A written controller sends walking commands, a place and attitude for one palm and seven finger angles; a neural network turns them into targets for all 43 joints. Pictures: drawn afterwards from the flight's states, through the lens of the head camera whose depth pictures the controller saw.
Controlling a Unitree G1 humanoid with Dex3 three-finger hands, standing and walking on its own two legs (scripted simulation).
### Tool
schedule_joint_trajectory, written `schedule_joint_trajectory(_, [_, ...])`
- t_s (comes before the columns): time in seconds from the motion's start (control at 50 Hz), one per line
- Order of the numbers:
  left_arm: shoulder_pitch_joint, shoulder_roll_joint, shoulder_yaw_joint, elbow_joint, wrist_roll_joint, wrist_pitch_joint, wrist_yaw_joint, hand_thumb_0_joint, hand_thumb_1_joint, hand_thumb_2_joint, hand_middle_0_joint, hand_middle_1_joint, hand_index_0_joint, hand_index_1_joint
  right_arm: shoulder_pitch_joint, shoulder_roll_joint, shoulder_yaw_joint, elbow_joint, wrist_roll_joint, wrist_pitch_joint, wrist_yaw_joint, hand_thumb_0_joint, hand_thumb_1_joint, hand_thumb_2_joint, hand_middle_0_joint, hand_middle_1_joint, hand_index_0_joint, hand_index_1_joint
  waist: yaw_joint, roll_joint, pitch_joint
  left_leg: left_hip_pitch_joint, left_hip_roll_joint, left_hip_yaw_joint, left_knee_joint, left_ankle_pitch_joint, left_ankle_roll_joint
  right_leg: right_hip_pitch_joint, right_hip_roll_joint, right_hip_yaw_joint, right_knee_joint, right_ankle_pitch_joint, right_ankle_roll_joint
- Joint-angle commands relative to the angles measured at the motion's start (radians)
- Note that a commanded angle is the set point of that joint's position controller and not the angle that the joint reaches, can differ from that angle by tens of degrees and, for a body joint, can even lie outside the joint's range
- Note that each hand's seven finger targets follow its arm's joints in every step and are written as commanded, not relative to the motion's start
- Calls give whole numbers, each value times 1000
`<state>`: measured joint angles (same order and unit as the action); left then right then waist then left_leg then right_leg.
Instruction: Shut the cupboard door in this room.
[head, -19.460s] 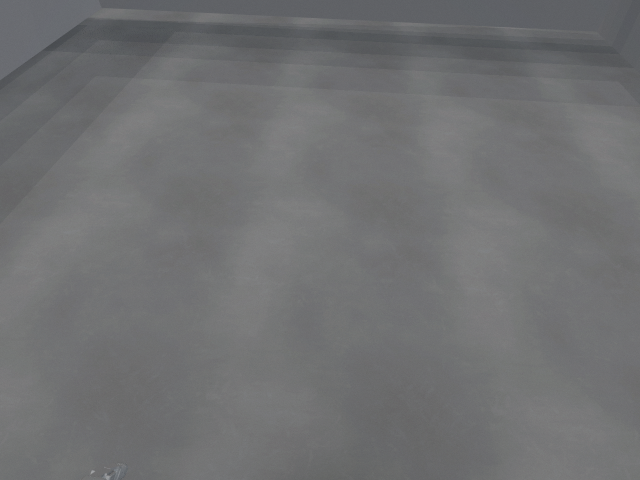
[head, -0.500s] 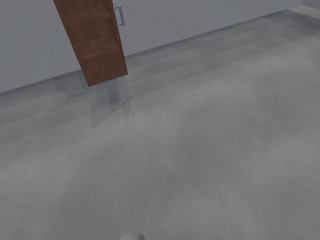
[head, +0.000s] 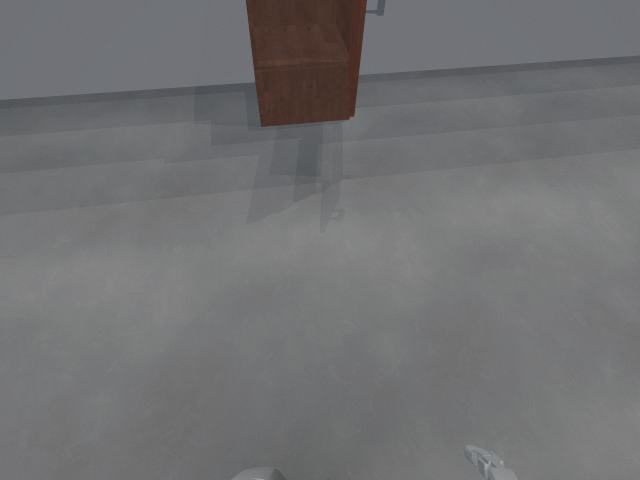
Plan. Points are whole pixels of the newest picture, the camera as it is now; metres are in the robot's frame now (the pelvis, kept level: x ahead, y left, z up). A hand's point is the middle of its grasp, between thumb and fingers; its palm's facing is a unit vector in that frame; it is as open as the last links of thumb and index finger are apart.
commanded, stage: turn or walk to find it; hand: left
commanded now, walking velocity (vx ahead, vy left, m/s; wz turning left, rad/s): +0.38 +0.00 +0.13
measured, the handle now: out of the picture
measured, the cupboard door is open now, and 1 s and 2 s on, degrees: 78 78 78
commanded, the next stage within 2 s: stand and wait in 1.60 s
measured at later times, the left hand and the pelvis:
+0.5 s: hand (270, 320) +0.37 +0.13 -0.14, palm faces +0.00 -0.98 -0.22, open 7.4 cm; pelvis +0.23 -0.05 +0.00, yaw +4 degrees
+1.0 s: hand (262, 356) +0.31 +0.14 -0.17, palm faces +0.22 -0.97 -0.12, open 7.4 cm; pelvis +0.44 +0.00 +0.00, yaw +6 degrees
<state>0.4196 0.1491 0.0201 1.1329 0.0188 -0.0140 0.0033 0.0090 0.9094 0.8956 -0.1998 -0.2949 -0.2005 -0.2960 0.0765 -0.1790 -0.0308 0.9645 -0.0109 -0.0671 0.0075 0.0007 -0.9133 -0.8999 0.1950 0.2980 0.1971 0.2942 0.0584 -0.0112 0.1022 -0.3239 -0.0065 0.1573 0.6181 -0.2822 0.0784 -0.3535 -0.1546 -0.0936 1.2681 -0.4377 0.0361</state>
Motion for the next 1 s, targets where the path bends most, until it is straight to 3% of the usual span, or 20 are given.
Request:
schedule_joint_trajectory(0.0, [2,48,23,-86,11,-15,-5,0,900,900,-200,-300,-200,-300,185,-105,-28,35,-1,-20,-19,0,-900,-900,200,300,200,300,-38,104,-57,94,258,-238,-379,339,97,-151,-37,49,-57,119,12])
schedule_joint_trajectory(0.1, [-121,71,36,-151,13,5,-19,0,900,900,-200,-300,-200,-300,216,-104,-44,35,2,-24,-15,0,-900,-900,200,300,200,300,-33,108,16,94,225,-224,-467,203,107,-263,-37,43,-187,285,40])
schedule_joint_trajectory(0.24, [-388,85,35,-253,5,-8,-32,0,900,900,-200,-300,-200,-300,347,-125,-48,80,-7,-25,-27,0,-900,-900,200,300,200,300,-99,91,34,320,253,-228,-419,406,106,-331,-3,28,-471,311,22])
schedule_joint_trajectory(0.3, [-448,83,33,-278,2,-19,-35,0,900,900,-200,-300,-200,-300,386,-134,-48,101,-15,-20,-30,0,-900,-900,200,300,200,300,-117,96,17,369,265,-227,-361,508,96,-255,34,4,-593,252,-10])
schedule_joint_trajectory(0.34, [-400,93,36,-270,1,-27,-34,0,900,900,-200,-300,-200,-300,380,-147,-48,111,-15,-16,-31,0,-900,-900,200,300,200,300,-86,91,-4,354,256,-212,-279,676,79,-122,78,-30,-667,216,-37])
schedule_joint_trajectory(0.38, [-135,142,50,-184,7,-45,-28,0,900,900,-200,-300,-200,-300,359,-154,-46,118,-6,-14,-30,0,-900,-900,200,300,200,300,34,47,-143,264,189,-165,18,764,24,253,117,-51,-780,311,-63])
schedule_joint_trajectory(0.4, [45,235,72,-129,17,-58,-15,0,900,900,-200,-300,-200,-300,362,-119,-42,106,5,-19,-19,0,-900,-900,200,300,200,300,100,-101,-273,42,109,-103,307,479,-18,547,-80,151,-792,376,-122])
schedule_joint_trajectory(0.42, [133,324,88,-97,4,-58,-3,0,900,900,-200,-300,-200,-300,393,-69,-29,74,12,-20,-18,0,-900,-900,200,300,200,300,76,-264,-339,-222,-39,-96,613,-248,-52,696,-344,541,-870,575,-229])
schedule_joint_trajectory(0.44, [62,320,92,-105,-10,-56,-3,0,900,900,-200,-300,-200,-300,346,-95,-34,81,13,-9,-19,0,-900,-900,200,300,200,300,72,-217,-331,-228,24,-209,726,-247,-34,576,-346,554,-938,399,-253])
schedule_joint_trajectory(0.48, [-101,212,66,-140,-10,-54,0,0,900,900,-200,-300,-200,-300,236,-66,-38,64,-2,4,-8,0,-900,-900,200,300,200,300,16,-41,-92,-302,105,-210,741,-78,-39,307,-260,399,-1007,182,-206])
schedule_joint_trajectory(0.52, [-164,147,47,-140,-4,-62,4,0,900,900,-200,-300,-200,-300,291,-30,-34,90,-13,27,0,0,-900,-900,200,300,200,300,-51,-76,-62,-233,131,-193,662,12,-59,171,-185,235,-1050,199,-154])
schedule_joint_trajectory(0.56, [-151,124,44,-124,2,-68,6,0,900,900,-200,-300,-200,-300,324,-19,-34,104,-19,42,4,0,-900,-900,200,300,200,300,-74,-108,-77,-216,137,-158,582,30,-84,138,-148,143,-1063,245,-145])
schedule_joint_trajectory(0.64, [-91,117,44,-84,4,-81,5,0,900,900,-200,-300,-200,-300,234,-5,-34,70,-18,46,15,0,-900,-900,200,300,200,300,-71,-116,-35,-260,151,-118,419,84,-109,154,-126,85,-1083,346,-158])
schedule_joint_trajectory(0.8, [43,138,31,-20,1,-75,10,0,900,900,-200,-300,-200,-300,-41,-14,-16,-16,-12,27,33,0,-900,-900,200,300,200,300,-2,-110,18,-223,110,-51,72,93,-82,307,-141,68,-1050,504,-164])
schedule_joint_trajectory(0.84, [49,147,36,-16,4,-68,12,0,900,900,-200,-300,-200,-300,-43,-28,-18,-23,-11,21,31,0,-900,-900,200,300,200,300,-9,-112,9,-151,92,-35,17,46,-65,325,-153,65,-1004,552,-163])
schedule_joint_trajectory(0.88, [16,159,38,-17,-1,-64,14,0,900,900,-200,-300,-200,-300,107,-66,-28,18,-17,9,16,0,-900,-900,200,300,200,300,-96,-63,-74,122,43,-3,-107,77,-47,262,-112,3,-784,704,-130])
schedule_joint_trajectory(0.9, [12,143,36,-27,-7,-64,9,0,900,900,-200,-300,-200,-300,265,-127,-46,64,-22,2,5,0,-900,-900,200,300,200,300,-163,35,-182,397,104,-74,-151,119,-18,127,-57,-43,-548,634,-90])
schedule_joint_trajectory(0.92, [52,89,27,-48,-14,-64,-2,0,900,900,-200,-300,-200,-300,393,-253,-77,93,-29,-2,-6,0,-900,-900,200,300,200,300,-188,295,-296,641,372,-437,-188,175,73,-150,78,-91,-235,122,-36])
schedule_joint_trajectory(0.94, [-1,99,27,-82,-6,-69,1,0,900,900,-200,-300,-200,-300,424,-278,-80,103,-13,9,-8,0,-900,-900,200,300,200,300,-193,297,-282,595,474,-552,-293,141,139,-249,99,-11,-76,-157,-43])
schedule_joint_trajectory(0.98, [-109,88,35,-90,-5,-55,-4,0,900,900,-200,-300,-200,-300,278,-195,-64,64,-6,9,-15,0,-900,-900,200,300,200,300,-148,167,-101,338,441,-477,-381,-34,121,-313,21,61,9,-24,-44])
